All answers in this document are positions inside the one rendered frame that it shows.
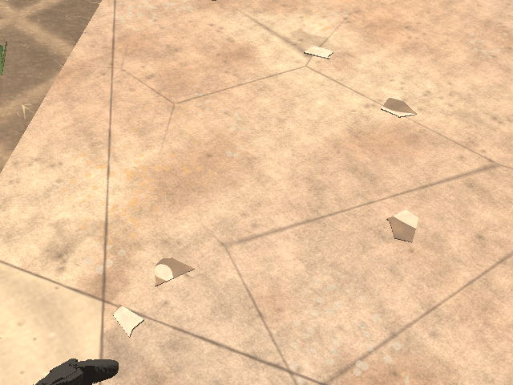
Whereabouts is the robot left hand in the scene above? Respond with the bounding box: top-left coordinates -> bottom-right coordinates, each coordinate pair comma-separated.
33,359 -> 119,385

